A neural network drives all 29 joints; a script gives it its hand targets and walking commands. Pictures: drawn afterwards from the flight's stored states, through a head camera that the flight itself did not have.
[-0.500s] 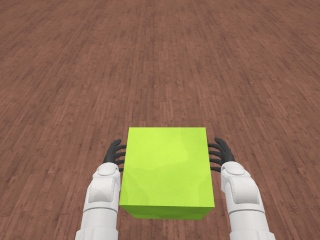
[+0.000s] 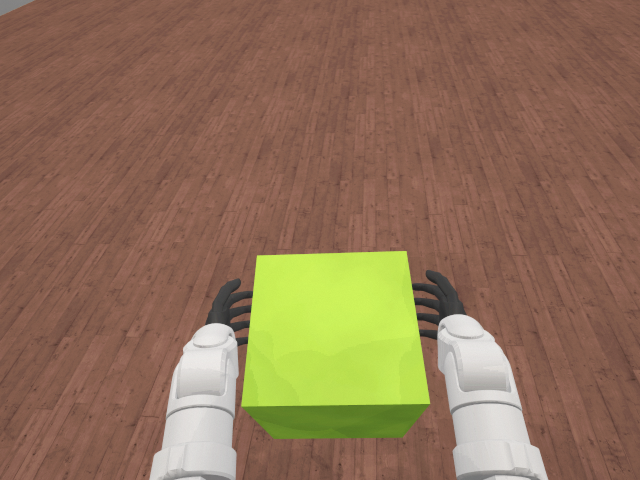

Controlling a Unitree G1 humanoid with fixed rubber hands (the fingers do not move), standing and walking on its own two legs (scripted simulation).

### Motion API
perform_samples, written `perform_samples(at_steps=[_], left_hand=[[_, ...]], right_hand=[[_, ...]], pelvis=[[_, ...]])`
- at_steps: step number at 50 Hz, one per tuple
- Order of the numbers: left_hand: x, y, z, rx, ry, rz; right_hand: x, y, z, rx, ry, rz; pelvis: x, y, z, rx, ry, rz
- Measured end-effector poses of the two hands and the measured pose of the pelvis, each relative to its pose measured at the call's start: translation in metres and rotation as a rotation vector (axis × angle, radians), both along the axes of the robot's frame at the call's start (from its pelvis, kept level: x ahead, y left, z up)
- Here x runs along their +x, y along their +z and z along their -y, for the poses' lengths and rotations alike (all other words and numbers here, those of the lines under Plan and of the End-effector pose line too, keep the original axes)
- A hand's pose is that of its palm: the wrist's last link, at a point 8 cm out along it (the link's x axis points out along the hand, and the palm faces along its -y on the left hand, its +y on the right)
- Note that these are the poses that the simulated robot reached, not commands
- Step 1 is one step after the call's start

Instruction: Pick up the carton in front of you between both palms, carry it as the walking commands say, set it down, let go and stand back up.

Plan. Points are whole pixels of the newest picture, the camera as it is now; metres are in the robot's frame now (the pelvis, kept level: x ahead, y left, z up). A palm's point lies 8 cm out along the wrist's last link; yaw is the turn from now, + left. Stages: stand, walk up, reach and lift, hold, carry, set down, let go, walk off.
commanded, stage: hold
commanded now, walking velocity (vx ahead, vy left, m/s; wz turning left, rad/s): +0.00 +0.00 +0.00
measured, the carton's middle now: (334, 352) +0.31 +0.00 -0.07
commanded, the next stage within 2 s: set down in 0.18 s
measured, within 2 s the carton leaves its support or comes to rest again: neither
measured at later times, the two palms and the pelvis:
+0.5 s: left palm (234, 322) +0.32 +0.14 +0.01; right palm (443, 316) +0.32 -0.15 +0.01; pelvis -0.01 +0.00 -0.01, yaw +1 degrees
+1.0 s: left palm (264, 354) +0.39 +0.13 -0.19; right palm (421, 362) +0.35 -0.16 -0.20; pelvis -0.04 +0.03 -0.13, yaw +0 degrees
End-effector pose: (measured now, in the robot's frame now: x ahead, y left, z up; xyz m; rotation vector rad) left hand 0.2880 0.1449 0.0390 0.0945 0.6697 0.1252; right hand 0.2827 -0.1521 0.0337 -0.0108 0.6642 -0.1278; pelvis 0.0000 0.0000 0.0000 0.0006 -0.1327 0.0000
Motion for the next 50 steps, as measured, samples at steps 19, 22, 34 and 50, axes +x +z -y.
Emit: perform_samples(at_steps=[19,22,34,50], left_hand=[[0.013,-0.004,0.002,-0.010,0.030,-0.016],[0.023,-0.012,0.005,-0.006,0.034,-0.021],[0.057,-0.113,0.016,0.010,-0.054,-0.051],[0.097,-0.231,0.012,-0.068,-0.019,0.031]], right_hand=[[0.019,-0.005,0.001,0.030,-0.018,-0.015],[0.026,-0.014,0.001,0.034,-0.051,-0.021],[0.041,-0.115,0.010,-0.014,-0.115,-0.050],[0.069,-0.230,0.004,0.035,-0.192,0.035]], pelvis=[[-0.001,-0.004,0.004,-0.006,0.013,-0.007],[-0.004,-0.008,0.000,-0.009,0.013,-0.027],[-0.024,-0.036,-0.019,0.013,-0.022,-0.320],[-0.043,-0.126,-0.032,0.012,-0.009,-0.748]])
